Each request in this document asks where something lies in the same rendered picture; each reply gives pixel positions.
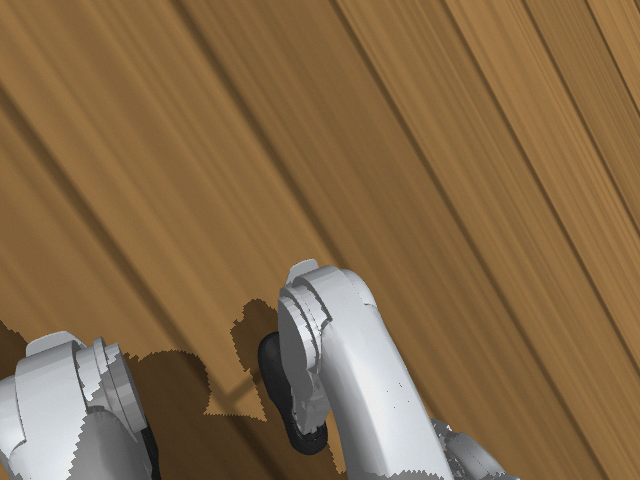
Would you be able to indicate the left robot foot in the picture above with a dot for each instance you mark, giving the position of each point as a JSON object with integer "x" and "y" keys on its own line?
{"x": 152, "y": 451}

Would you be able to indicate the right robot foot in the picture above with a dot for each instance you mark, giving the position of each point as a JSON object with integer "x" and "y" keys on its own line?
{"x": 279, "y": 391}

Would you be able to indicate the right robot hand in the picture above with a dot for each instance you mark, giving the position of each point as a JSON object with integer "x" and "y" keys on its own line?
{"x": 467, "y": 459}

